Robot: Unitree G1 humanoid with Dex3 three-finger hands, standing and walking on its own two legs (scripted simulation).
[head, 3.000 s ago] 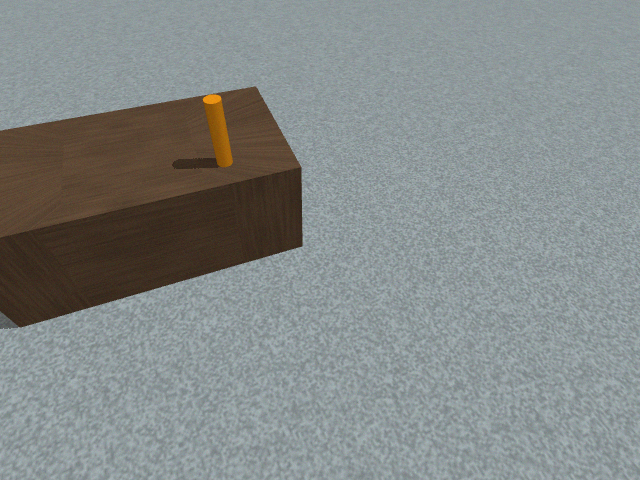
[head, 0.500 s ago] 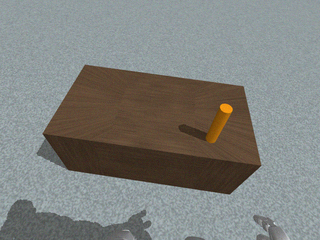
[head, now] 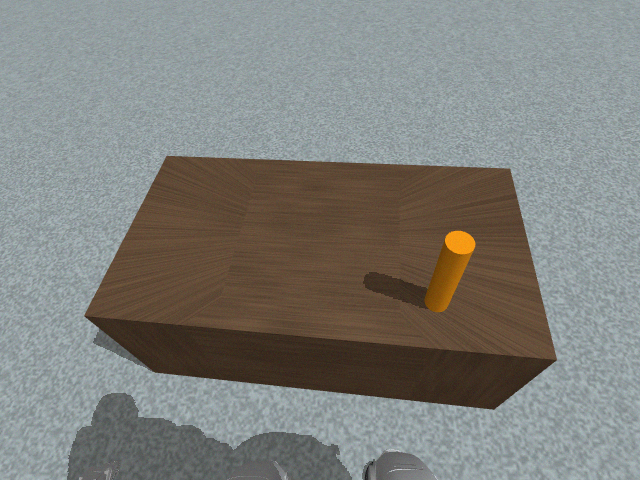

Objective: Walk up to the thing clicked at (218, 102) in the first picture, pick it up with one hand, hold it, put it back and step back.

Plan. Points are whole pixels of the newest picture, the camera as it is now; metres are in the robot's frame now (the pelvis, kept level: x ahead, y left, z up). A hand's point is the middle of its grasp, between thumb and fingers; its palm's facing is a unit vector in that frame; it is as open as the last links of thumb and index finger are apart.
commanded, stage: walk up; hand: right
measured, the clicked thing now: (446, 275) +0.49 -0.25 -0.22
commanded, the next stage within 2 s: stand in 1.68 s
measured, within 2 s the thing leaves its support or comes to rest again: neither
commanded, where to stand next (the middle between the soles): +0.08 +0.00 m, yaw -3 degrees
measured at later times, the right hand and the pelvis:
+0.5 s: hand out of the picture +0.10 -0.23 -0.13, palm faces -0.04 +0.92 -0.39, open 7.4 cm; pelvis +0.03 +0.03 +0.01, yaw +0 degrees
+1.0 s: hand (497, 465) +0.15 -0.23 -0.14, palm faces -0.04 +0.95 -0.32, open 7.4 cm; pelvis +0.05 +0.02 +0.02, yaw +0 degrees
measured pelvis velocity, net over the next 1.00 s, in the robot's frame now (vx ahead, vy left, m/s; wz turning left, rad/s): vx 0.05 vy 0.02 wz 0.01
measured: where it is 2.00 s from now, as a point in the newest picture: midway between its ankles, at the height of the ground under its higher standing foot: outside the picture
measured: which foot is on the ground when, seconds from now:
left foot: up 0.00-0.16, down 0.18-1.00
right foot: down 0.00-1.00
